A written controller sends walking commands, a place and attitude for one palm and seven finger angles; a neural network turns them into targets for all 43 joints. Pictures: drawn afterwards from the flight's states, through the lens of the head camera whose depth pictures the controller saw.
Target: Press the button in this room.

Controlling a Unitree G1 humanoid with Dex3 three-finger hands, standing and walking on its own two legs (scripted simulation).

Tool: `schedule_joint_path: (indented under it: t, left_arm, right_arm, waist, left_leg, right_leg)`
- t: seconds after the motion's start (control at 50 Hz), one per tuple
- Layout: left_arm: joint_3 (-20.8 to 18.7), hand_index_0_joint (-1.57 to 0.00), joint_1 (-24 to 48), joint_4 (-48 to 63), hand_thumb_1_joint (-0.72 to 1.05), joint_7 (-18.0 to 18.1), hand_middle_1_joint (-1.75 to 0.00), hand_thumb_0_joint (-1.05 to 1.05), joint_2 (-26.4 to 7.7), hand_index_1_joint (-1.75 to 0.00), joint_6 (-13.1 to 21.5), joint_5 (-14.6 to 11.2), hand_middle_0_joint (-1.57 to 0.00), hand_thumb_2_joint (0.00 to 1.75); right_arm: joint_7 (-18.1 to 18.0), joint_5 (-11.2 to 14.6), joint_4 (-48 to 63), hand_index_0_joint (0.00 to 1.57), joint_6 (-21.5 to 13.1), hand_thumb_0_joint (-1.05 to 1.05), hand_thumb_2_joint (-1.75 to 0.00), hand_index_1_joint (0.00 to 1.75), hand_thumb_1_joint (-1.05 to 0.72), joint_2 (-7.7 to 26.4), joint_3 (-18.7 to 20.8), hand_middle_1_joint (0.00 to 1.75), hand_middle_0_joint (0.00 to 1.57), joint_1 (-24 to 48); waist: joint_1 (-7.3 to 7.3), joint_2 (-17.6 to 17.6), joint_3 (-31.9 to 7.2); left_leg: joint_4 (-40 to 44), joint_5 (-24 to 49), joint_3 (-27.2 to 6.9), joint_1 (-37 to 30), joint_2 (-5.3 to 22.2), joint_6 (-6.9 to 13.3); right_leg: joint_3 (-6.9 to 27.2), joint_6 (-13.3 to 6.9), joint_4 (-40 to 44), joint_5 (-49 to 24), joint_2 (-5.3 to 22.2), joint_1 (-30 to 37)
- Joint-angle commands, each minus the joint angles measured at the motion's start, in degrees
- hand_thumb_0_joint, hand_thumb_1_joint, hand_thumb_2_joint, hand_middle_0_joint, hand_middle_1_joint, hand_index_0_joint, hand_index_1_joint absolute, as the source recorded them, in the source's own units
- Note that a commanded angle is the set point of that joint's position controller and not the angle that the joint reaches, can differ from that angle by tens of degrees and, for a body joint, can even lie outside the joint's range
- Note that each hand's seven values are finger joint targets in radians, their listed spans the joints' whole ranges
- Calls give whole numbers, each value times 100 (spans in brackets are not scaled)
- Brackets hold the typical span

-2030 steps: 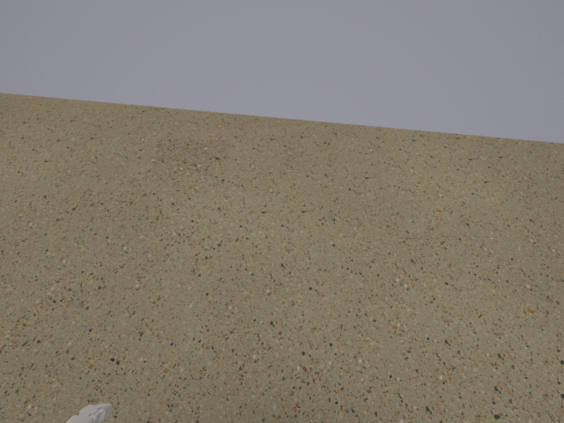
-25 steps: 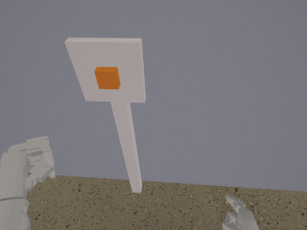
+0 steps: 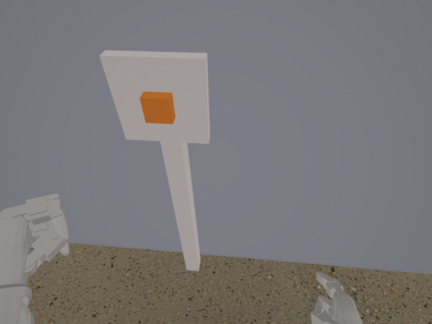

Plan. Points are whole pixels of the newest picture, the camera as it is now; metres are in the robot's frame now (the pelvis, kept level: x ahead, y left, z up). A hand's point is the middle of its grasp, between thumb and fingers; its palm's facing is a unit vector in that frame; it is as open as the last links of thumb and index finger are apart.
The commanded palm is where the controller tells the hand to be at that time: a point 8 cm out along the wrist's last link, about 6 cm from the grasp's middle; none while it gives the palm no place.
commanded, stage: step back with the hand held close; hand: left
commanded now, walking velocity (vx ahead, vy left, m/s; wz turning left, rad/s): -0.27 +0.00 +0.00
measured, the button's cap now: (158, 107) +0.51 +0.20 +0.16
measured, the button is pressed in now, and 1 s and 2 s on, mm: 0 0 0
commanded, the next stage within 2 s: stop stepping back and stand still in 1.26 s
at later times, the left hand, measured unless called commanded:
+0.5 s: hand (49, 254) +0.15 +0.25 +0.15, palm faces +0.31 -0.82 -0.49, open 3.1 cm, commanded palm +0.09 +0.29 +0.17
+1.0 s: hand (3, 297) +0.10 +0.27 +0.16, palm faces +0.33 -0.82 -0.46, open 3.1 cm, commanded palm +0.03 +0.31 +0.17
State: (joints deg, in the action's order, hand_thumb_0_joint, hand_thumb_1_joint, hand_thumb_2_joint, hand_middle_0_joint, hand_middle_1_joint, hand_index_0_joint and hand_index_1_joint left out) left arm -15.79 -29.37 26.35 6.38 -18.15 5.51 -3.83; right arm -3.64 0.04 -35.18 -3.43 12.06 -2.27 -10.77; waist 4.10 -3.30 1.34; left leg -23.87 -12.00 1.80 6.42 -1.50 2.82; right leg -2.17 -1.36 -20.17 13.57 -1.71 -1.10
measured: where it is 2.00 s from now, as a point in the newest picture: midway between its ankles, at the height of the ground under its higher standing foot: outside the picture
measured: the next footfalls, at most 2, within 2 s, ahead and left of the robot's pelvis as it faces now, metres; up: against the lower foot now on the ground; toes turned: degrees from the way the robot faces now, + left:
right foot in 0.96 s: -0.15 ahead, -0.10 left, +0.00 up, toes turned +0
left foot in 1.28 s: -0.08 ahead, +0.11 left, +0.00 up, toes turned -3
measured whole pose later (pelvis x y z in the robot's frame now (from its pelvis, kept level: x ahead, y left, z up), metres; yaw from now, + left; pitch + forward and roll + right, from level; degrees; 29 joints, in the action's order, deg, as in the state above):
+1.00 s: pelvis -0.10 +0.03 -0.01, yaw -1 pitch +5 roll -3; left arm -23.2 -34.8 36.0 7.5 -24.4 15.9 -2.7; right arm -2.6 -1.0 -33.1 -4.6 10.0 -1.5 -8.9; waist 2.0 1.1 0.2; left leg -24.8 -1.3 3.3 28.7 -1.3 5.2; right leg 1.2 -0.6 -25.5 20.6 -2.4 -9.7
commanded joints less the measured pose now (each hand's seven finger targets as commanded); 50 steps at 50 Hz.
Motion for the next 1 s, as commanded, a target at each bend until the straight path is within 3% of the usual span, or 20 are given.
schedule_joint_path:
  t: [0.0,0.02,0.06,0.1,0.16,0.22,0.3,0.42,0.5,0.58,0.64,0.68,0.72,0.74,0.8,0.86,0.9,0.94,0.98]
  left_arm:
    - [-1166,-130,712,1296,90,59,-150,0,-1362,-150,667,-42,-130,90]
    - [-870,-130,86,992,90,-2,-150,0,-995,-150,634,-13,-130,90]
    - [-718,-130,-219,1098,90,-31,-150,0,-883,-150,657,2,-130,90]
    - [-773,-130,-307,1296,90,-10,-150,0,-985,-150,692,17,-130,90]
    - [-991,-130,-459,1463,90,48,-150,0,-1196,-150,708,5,-130,90]
    - [-1141,-130,-611,1637,90,103,-150,0,-1323,-150,739,-13,-130,90]
    - [-1190,-130,-723,1805,90,157,-150,0,-1371,-150,790,-12,-130,90]
    - [-1208,-130,-816,1804,90,207,-150,0,-1319,-150,881,34,-130,90]
    - [-1248,-130,-725,1798,90,257,-150,0,-1329,-150,987,88,-130,90]
    - [-1254,-130,-504,1930,90,332,-150,0,-1383,-150,1095,130,-130,90]
    - [-1148,-130,-466,1973,90,396,-150,0,-1297,-150,1163,160,-130,90]
    - [-1185,-130,-391,2083,90,418,-150,0,-1352,-150,1193,181,-130,90]
    - [-1295,-130,-445,2121,90,392,-150,0,-1299,-150,1230,287,-130,90]
    - [-1369,-130,-365,2134,90,374,-150,0,-1362,-150,1230,307,-130,90]
    - [-1332,-130,-583,2026,90,315,-150,0,-1310,-150,1254,215,-130,90]
    - [-1139,-130,-736,2045,90,237,-150,0,-1215,-150,1280,124,-130,90]
    - [-1081,-130,-633,2102,90,188,-150,0,-1270,-150,1333,83,-130,90]
    - [-1172,-130,-508,2112,90,120,-150,0,-1412,-150,1388,44,-130,90]
    - [-1314,-130,-517,2273,90,120,-150,0,-1499,-150,1409,-36,-130,90]
  right_arm:
    - [-27,12,1113,20,-173,0,-90,30,-90,697,256,30,20,774]
    - [2,-3,1124,20,-96,0,-90,30,-90,737,286,30,20,701]
    - [45,-4,1161,20,17,0,-90,30,-90,788,337,30,20,633]
    - [25,12,1207,20,78,0,-90,30,-90,817,386,30,20,595]
    - [-3,49,1301,20,173,0,-90,30,-90,799,450,30,20,553]
    - [-33,77,1376,20,239,0,-90,30,-90,779,475,30,20,558]
    - [-55,101,1428,20,240,0,-90,30,-90,790,505,30,20,524]
    - [-59,88,1441,20,140,0,-90,30,-90,834,534,30,20,470]
    - [-72,69,1424,20,56,0,-90,30,-90,830,531,30,20,420]
    - [-96,17,1359,20,-38,0,-90,30,-90,868,539,30,20,350]
    - [-113,10,1276,20,-115,0,-90,30,-90,840,515,30,20,267]
    - [-151,-17,1263,20,-189,0,-90,30,-90,866,492,30,20,349]
    - [-172,-36,1315,20,-295,0,-90,30,-90,930,489,30,20,409]
    - [-163,-74,1303,20,-317,0,-90,30,-90,860,504,30,20,377]
    - [-95,-116,1236,20,-416,0,-90,30,-90,749,504,30,20,344]
    - [-4,-118,1087,20,-470,0,-90,30,-90,754,484,30,20,352]
    - [21,-122,991,20,-457,0,-90,30,-90,772,456,30,20,381]
    - [48,-122,934,20,-403,0,-90,30,-90,820,483,30,20,448]
    - [82,-110,904,20,-325,0,-90,30,-90,766,506,30,20,409]
  waist:
    - [-227,180,239]
    - [-261,299,133]
    - [-301,259,-238]
    - [-312,86,-583]
    - [-313,295,-947]
    - [-313,202,-1110]
    - [-329,-11,-1117]
    - [-359,7,-858]
    - [-414,108,-581]
    - [-464,237,-433]
    - [-505,225,-431]
    - [-505,-151,-439]
    - [-410,-1021,-536]
    - [-361,-977,-586]
    - [-351,-396,-683]
    - [-367,-574,-835]
    - [-346,-499,-1067]
    - [-302,-583,-1344]
    - [-273,-596,-1868]
  left_leg:
    - [193,79,-650,348,359,27]
    - [82,262,-604,182,366,40]
    - [26,712,-571,126,439,39]
    - [28,1227,-554,67,513,28]
    - [-30,1743,-569,118,605,34]
    - [-104,2036,-608,275,668,40]
    - [-95,1820,-686,572,755,62]
    - [88,609,-889,1376,847,115]
    - [164,-914,-1000,1988,789,146]
    - [-186,-1519,-982,1754,645,65]
    - [-453,-1382,-1009,1336,608,12]
    - [200,-1648,-1323,1602,866,95]
    - [1596,-2924,-2162,3094,1569,389]
    - [1738,-2888,-2360,3210,1722,465]
    - [1296,-1554,-2038,2489,1611,482]
    - [1127,-539,-1660,1525,1398,215]
    - [776,884,-1399,883,1241,60]
    - [768,1318,-1207,507,1211,-52]
    - [479,2515,-995,-246,1127,-148]
  right_leg:
    - [730,-20,721,-289,508,-1231]
    - [774,-21,741,-313,552,-1365]
    - [692,35,553,-670,578,-1275]
    - [544,86,270,-1056,543,-1125]
    - [476,145,-49,-1461,506,-962]
    - [472,143,-321,-1724,512,-854]
    - [512,142,-531,-1528,500,-891]
    - [647,93,-643,-701,473,-945]
    - [849,8,-470,177,558,-1058]
    - [1051,-123,-13,1285,710,-1803]
    - [984,-191,33,1413,789,-2306]
    - [718,-38,-363,1198,460,-1998]
    - [296,167,-1982,560,-132,-398]
    - [313,151,-2438,499,-190,-290]
    - [427,88,-2124,964,-132,-745]
    - [257,27,-1052,916,-160,-1014]
    - [299,29,-514,240,-115,-1038]
    - [260,59,-503,287,-174,-1045]
    - [263,70,-393,-167,-118,-1145]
